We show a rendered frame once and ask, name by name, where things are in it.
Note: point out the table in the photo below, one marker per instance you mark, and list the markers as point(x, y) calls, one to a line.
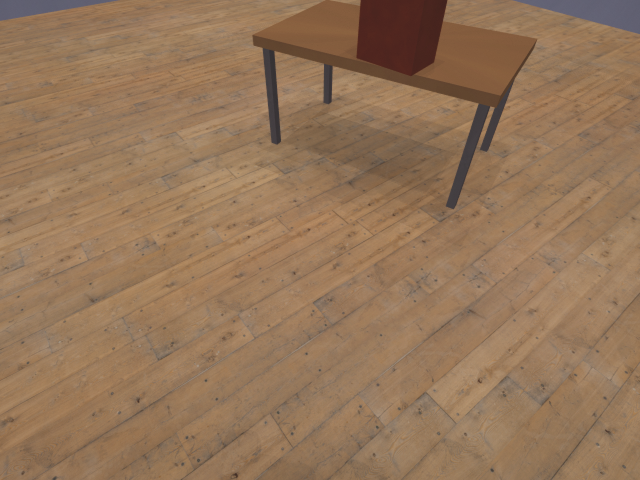
point(473, 64)

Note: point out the carton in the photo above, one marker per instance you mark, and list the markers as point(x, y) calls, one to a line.
point(401, 35)

